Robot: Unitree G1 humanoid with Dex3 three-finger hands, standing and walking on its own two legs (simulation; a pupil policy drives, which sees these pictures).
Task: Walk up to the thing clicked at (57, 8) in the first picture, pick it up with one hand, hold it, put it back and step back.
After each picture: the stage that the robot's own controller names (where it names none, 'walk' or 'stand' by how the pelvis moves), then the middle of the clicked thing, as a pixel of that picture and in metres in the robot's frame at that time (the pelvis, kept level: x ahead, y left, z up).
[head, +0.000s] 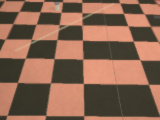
stand; (57, 6) +2.21 +0.33 -0.72
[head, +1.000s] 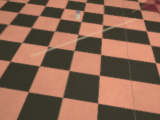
walk; (77, 15) +2.08 +0.09 -0.69
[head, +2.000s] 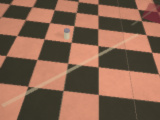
walk; (66, 33) +1.46 +0.11 -0.69
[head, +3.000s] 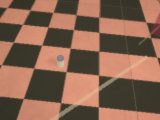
walk; (60, 61) +1.00 +0.19 -0.70
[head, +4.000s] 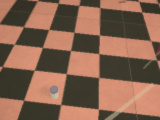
walk; (54, 92) +0.70 +0.18 -0.70
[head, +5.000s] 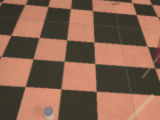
stand; (49, 113) +0.50 +0.18 -0.71
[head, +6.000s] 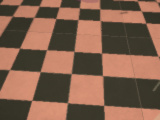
stand; out of the picture +0.43 +0.20 -0.72
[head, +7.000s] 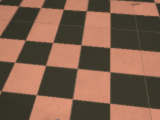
stand; out of the picture +0.39 +0.17 -0.70
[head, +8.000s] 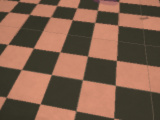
stand; out of the picture +0.36 +0.16 -0.72
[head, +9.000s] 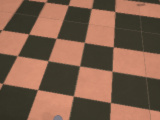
stand; out of the picture +0.40 +0.15 -0.71
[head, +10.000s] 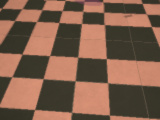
stand; out of the picture +0.35 +0.17 -0.72
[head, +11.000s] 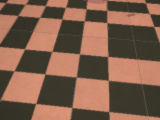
stand; out of the picture +0.38 +0.16 -0.73
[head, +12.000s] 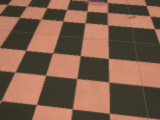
stand; out of the picture +0.39 +0.15 -0.73
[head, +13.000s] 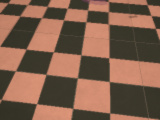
go down; out of the picture +0.38 +0.15 -0.73
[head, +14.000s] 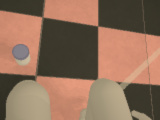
go down; (22, 55) +0.47 +0.20 -0.31
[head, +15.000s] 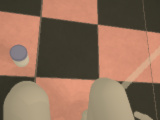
approach; (20, 56) +0.46 +0.21 -0.29
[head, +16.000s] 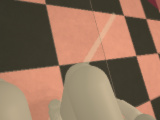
close in; out of the picture +0.45 +0.25 -0.22
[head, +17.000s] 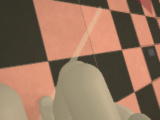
close; out of the picture +0.44 +0.26 -0.23
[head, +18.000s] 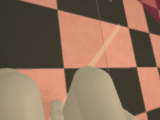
lift; out of the picture +0.37 +0.22 -0.21
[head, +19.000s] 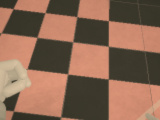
lift; out of the picture +0.23 +0.10 -0.58
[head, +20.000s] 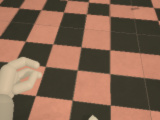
hold; out of the picture +0.44 -0.13 -0.70
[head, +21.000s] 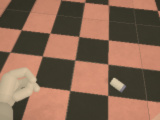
crouch; (117, 84) +0.69 -0.35 -0.68
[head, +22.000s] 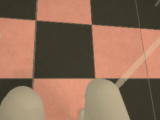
lower; out of the picture +1.04 -0.48 -0.34
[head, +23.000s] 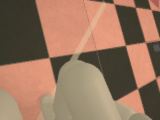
lower; out of the picture +1.42 -0.42 -0.26
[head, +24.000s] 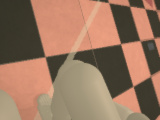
lower; out of the picture +1.72 -0.52 -0.26
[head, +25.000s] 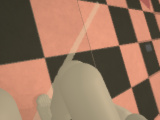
lower; out of the picture +2.01 -0.63 -0.26
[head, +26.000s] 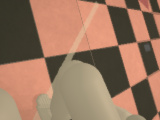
lower; out of the picture +2.29 -0.73 -0.26
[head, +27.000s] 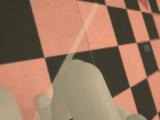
loosen; out of the picture +2.57 -0.85 -0.26
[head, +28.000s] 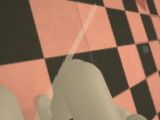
withdraw; out of the picture +2.85 -0.96 -0.26
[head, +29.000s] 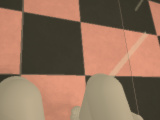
stand; out of the picture +3.03 -1.30 -0.29
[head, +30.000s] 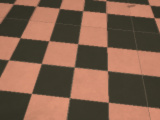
stand; out of the picture +2.75 -2.16 -0.66
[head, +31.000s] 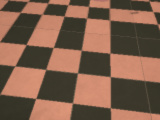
stand; out of the picture +2.96 -2.35 -0.69
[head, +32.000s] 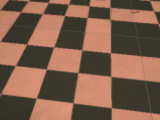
stand; out of the picture +3.19 -2.51 -0.69
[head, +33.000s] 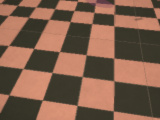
stand; out of the picture +3.44 -2.69 -0.75
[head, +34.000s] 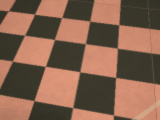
walk; out of the picture +3.70 -2.91 -0.72
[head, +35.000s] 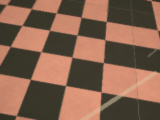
walk; out of the picture +4.19 -3.08 -0.73
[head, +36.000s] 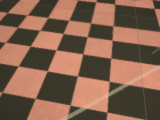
stand; out of the picture +4.60 -3.34 -0.73
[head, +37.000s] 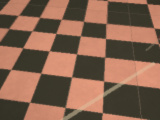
stand; out of the picture +4.84 -3.39 -0.75
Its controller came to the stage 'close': yes
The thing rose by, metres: 0.23
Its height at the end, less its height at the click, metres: -0.02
